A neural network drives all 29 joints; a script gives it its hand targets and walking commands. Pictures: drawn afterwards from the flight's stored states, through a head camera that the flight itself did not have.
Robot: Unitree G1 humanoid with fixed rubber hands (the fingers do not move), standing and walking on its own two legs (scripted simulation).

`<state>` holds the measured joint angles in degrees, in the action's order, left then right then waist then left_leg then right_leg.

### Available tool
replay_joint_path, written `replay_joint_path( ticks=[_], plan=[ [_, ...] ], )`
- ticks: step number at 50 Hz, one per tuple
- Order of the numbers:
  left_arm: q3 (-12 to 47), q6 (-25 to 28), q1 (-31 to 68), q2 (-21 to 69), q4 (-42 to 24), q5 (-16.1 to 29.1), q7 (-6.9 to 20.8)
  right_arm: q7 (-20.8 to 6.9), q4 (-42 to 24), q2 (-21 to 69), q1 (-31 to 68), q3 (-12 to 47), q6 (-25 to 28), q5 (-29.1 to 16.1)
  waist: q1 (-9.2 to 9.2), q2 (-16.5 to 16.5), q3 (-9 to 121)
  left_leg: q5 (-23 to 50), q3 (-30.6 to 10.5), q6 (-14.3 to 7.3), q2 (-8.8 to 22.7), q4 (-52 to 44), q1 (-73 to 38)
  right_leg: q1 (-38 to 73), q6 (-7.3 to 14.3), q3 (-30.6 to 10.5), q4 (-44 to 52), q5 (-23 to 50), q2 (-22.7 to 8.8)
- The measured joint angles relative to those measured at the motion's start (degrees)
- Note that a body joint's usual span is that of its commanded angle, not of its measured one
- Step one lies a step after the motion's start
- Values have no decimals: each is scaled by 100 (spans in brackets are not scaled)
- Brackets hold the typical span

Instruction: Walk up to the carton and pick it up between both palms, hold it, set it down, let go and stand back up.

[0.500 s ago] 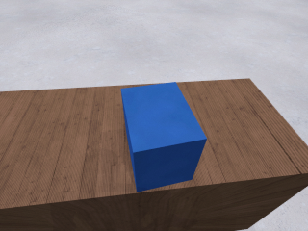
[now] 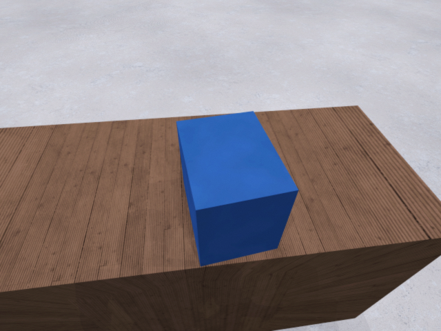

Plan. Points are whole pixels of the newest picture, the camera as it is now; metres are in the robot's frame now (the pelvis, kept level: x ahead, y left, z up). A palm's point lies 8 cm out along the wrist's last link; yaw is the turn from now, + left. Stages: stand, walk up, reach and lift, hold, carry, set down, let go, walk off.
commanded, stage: stand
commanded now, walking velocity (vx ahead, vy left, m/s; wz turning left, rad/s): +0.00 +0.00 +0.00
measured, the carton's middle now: (227, 186) +0.41 -0.01 +0.03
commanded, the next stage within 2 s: none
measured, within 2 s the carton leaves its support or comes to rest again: neither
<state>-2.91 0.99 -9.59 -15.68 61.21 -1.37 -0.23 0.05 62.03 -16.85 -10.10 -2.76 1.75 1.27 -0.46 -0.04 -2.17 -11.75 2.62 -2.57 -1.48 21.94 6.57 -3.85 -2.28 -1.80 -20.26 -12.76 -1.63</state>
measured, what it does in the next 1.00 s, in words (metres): stands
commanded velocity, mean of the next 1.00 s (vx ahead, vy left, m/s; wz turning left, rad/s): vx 0.00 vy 0.00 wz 0.00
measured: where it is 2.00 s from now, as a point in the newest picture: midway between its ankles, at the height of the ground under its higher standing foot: outside the picture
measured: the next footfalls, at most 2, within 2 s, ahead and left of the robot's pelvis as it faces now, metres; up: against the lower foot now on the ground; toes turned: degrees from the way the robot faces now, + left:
none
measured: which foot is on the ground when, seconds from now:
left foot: down 0.00-1.00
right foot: down 0.00-1.00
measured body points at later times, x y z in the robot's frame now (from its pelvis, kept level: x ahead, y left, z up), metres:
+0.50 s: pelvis -0.01 +0.00 +0.00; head -0.01 +0.00 +0.45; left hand +0.06 +0.28 -0.14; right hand +0.05 -0.29 -0.14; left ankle +0.01 +0.09 -0.75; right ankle -0.01 -0.15 -0.75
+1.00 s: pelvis -0.01 +0.00 +0.00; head +0.00 +0.00 +0.45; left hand +0.06 +0.27 -0.14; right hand +0.06 -0.29 -0.14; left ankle +0.01 +0.09 -0.75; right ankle -0.01 -0.15 -0.75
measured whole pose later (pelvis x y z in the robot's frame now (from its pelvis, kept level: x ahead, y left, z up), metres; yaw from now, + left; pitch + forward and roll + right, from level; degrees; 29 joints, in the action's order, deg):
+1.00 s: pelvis -0.01 +0.00 +0.00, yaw +1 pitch -4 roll +0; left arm -2.0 0.6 -8.2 -16.2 62.2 -0.9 -0.1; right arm -0.2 64.3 -17.2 -7.3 -2.2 1.2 0.7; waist -0.5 0.0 -4.2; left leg -9.8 1.4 -2.1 -1.6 20.1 6.8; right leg -4.0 -2.1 -1.4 -19.0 -11.4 -1.6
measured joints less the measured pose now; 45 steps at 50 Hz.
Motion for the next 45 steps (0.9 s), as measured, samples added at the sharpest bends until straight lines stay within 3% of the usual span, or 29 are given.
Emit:
replay_joint_path(
  ticks=[45],
  plan=[
    [94, -37, 120, -55, 87, 46, 17, -28, 208, -38, 262, 51, -51, -53, -2, 2, -191, 200, -105, 34, -17, -176, 25, -23, 14, 37, 117, 136, -7]
  ],
)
